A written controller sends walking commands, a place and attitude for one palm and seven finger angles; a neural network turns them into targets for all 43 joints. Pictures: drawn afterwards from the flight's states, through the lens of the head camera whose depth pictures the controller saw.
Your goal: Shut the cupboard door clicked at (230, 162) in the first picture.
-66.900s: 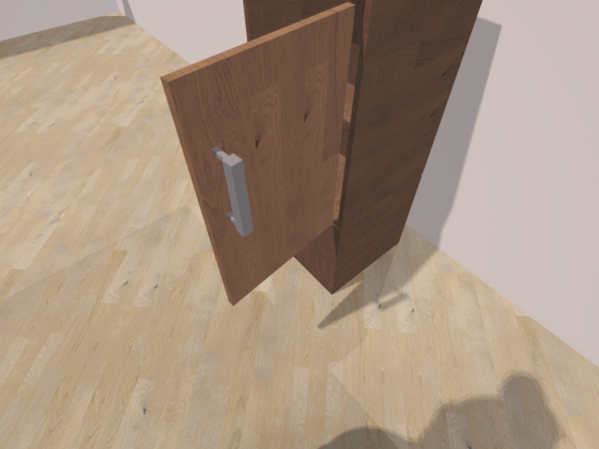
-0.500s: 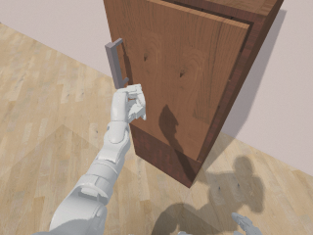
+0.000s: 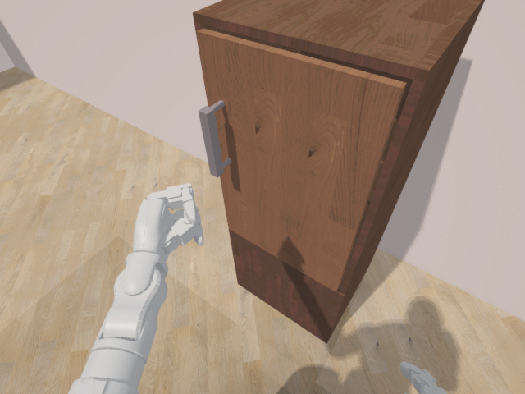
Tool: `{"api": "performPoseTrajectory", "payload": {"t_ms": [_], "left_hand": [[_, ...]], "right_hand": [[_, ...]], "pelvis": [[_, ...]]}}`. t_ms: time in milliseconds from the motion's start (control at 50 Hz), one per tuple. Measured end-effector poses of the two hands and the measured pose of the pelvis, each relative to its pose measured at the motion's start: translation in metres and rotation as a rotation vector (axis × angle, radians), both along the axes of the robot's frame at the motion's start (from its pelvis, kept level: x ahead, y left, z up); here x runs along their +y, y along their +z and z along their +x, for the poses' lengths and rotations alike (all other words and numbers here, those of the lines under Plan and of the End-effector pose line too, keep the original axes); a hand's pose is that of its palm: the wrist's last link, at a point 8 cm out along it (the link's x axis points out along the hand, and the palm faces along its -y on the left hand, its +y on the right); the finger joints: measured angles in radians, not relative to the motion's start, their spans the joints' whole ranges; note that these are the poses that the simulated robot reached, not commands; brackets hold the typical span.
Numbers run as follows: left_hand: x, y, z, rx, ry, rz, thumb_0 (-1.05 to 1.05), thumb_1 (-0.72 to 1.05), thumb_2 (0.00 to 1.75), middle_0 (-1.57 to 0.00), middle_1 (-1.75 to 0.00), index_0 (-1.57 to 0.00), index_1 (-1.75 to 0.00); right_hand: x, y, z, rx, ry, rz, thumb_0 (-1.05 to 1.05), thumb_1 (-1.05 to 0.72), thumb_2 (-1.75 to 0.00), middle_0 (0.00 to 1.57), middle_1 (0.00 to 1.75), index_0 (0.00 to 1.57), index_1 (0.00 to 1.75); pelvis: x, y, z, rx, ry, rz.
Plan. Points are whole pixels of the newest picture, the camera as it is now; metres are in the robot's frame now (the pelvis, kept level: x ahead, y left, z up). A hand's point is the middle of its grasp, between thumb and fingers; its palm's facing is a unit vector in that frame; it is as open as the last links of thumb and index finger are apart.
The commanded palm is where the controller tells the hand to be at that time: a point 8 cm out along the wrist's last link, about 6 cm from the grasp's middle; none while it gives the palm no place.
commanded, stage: draw the hand back to the body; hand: left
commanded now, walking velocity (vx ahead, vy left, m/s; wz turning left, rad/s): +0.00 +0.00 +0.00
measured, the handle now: (218, 139) +0.61 +0.12 +0.05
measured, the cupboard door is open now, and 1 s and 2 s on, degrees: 0 0 0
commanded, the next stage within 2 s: step back with the hand held close in 1.12 s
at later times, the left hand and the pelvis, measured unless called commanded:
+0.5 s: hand (78, 268) +0.24 +0.23 +0.15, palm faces +0.29 -0.91 -0.28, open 4.3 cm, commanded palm +0.19 +0.28 +0.17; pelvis +0.01 +0.02 +0.02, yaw +2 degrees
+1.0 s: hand out of the picture +0.19 +0.29 +0.17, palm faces +0.49 -0.80 -0.35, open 7.3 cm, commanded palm +0.14 +0.33 +0.19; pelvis +0.01 +0.02 +0.02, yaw +2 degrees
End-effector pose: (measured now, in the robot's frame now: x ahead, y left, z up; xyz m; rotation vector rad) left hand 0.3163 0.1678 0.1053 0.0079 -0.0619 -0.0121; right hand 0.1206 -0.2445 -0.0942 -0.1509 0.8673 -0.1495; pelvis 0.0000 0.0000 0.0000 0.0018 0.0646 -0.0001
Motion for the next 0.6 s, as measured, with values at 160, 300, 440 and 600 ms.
{"api": "performPoseTrajectory", "payload": {"t_ms": [160, 300, 440, 600], "left_hand": [[0.028, 0.022, -0.041, -0.005, 0.041, 0.135, 0.01, 0.9, 0.9, -1.2, -1.39, -1.2, -1.38], [0.063, 0.035, -0.077, 0.013, 0.16, 0.203, 0.01, 0.89, 0.9, -1.03, -1.21, -1.03, -1.2], [0.094, 0.05, -0.106, 0.005, 0.275, 0.258, 0.01, 0.89, 0.9, -0.85, -1.0, -0.85, -1.0], [0.126, 0.068, -0.131, -0.019, 0.382, 0.333, 0.01, 0.89, 0.9, -0.63, -0.77, -0.63, -0.76]], "right_hand": [[0.024, 0.035, 0.059, -0.169, 0.064, -0.001, 0.01, -0.91, -0.9, 0.2, 0.3, 0.2, 0.29], [0.053, 0.049, 0.085, -0.201, 0.143, 0.01, 0.01, -0.91, -0.9, 0.2, 0.3, 0.2, 0.3], [0.069, 0.044, 0.087, -0.179, 0.186, 0.025, 0.01, -0.91, -0.9, 0.2, 0.3, 0.2, 0.3], [0.067, 0.034, 0.075, -0.134, 0.166, 0.023, 0.01, -0.91, -0.9, 0.2, 0.3, 0.2, 0.3]], "pelvis": [[0.005, 0.01, 0.004, -0.067, 0.01, -0.002], [0.011, 0.018, 0.009, -0.112, 0.024, -0.007], [0.017, 0.021, 0.013, -0.133, 0.033, -0.01], [0.022, 0.022, 0.016, -0.136, 0.032, -0.012]]}}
